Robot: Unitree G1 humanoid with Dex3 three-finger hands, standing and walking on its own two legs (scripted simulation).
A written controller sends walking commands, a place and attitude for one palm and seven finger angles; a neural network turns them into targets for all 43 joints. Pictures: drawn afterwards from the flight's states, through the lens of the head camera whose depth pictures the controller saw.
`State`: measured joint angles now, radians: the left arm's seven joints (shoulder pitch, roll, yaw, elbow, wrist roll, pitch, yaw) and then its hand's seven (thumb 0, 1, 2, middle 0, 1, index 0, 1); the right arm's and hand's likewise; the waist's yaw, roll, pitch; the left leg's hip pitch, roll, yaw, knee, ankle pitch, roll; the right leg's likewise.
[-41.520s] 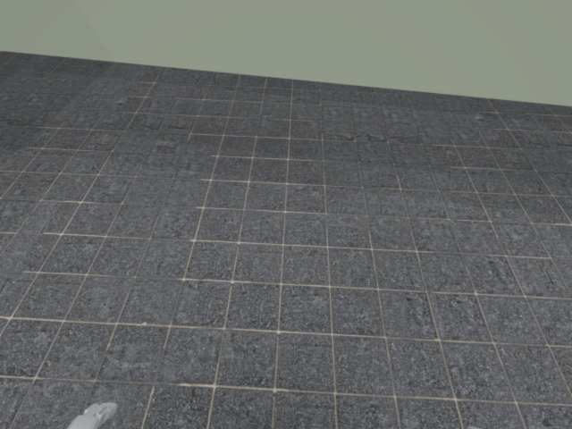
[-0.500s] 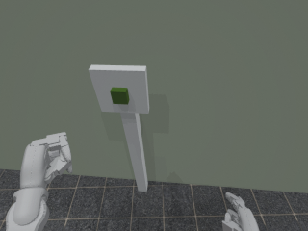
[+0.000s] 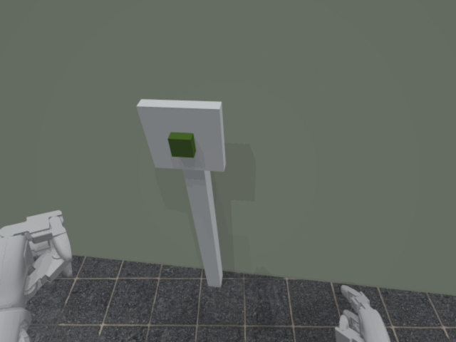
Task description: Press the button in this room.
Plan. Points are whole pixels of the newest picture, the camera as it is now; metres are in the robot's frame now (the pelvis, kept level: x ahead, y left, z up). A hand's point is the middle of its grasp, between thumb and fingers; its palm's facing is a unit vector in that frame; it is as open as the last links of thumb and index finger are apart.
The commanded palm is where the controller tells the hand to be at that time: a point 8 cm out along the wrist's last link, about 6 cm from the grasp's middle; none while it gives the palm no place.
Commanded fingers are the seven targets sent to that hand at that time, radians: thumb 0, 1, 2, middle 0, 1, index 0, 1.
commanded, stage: draw the hand back to the body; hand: left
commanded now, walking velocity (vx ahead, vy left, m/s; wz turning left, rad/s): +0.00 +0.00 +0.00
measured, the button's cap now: (182, 144) +0.50 +0.18 +0.09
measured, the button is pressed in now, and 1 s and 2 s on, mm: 0 0 0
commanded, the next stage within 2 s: step back with the hand held close in 0.08 s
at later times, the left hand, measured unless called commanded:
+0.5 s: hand (81, 256) +0.18 +0.23 +0.14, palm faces +0.26 -0.84 -0.48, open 3.1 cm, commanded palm +0.12 +0.28 +0.17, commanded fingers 0.00 0.90 0.90 -1.30 -1.50 -1.30 -1.50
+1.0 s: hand out of the picture +0.09 +0.27 +0.16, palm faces +0.38 -0.78 -0.49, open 3.1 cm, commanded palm +0.02 +0.31 +0.17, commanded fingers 0.00 0.90 0.90 -1.30 -1.50 -1.30 -1.50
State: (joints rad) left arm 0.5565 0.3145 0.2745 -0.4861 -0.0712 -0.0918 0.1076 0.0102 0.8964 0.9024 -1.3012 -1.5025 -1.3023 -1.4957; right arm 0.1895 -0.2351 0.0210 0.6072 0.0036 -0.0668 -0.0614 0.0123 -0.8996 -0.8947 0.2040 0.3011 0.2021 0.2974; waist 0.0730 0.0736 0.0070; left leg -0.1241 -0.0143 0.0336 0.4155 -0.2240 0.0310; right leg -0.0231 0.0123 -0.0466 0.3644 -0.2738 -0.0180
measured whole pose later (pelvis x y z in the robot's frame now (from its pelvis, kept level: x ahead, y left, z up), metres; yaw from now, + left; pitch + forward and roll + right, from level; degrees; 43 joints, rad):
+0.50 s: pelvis -0.02 +0.00 +0.00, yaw -1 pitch +1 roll -1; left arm 0.63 0.37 0.31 -0.55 -0.06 -0.13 0.10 0.01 0.89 0.90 -1.30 -1.50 -1.30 -1.50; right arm 0.17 -0.25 -0.01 0.54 0.01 0.05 -0.05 0.01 -0.90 -0.89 0.20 0.30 0.20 0.30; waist 0.01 0.05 0.03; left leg -0.26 0.00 0.05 0.44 -0.20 0.04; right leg -0.17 0.02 -0.03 0.39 -0.24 -0.01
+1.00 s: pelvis -0.10 +0.03 -0.02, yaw +3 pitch +0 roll -3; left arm 0.62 0.41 0.39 -0.62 -0.01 -0.22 0.14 0.01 0.89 0.90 -1.30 -1.50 -1.30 -1.50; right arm 0.22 -0.22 0.00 0.52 0.00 -0.04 -0.06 0.01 -0.90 -0.89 0.21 0.30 0.20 0.30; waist -0.01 0.02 0.04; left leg -0.43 -0.02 0.02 0.56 -0.13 0.08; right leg -0.33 0.05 0.00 0.56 -0.24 0.01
